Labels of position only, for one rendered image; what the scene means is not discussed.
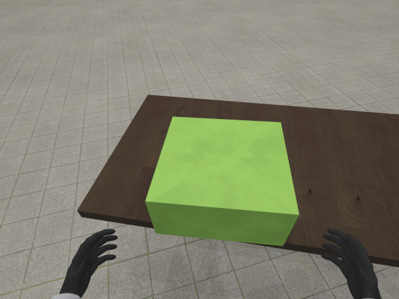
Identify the left robot hand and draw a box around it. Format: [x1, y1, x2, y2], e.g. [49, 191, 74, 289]
[59, 229, 118, 297]

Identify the carton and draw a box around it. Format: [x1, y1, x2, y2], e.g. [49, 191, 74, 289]
[145, 116, 299, 246]

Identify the right robot hand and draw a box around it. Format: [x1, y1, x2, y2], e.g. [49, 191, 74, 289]
[321, 229, 381, 299]

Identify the table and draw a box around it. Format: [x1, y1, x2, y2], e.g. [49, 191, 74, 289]
[77, 95, 399, 267]

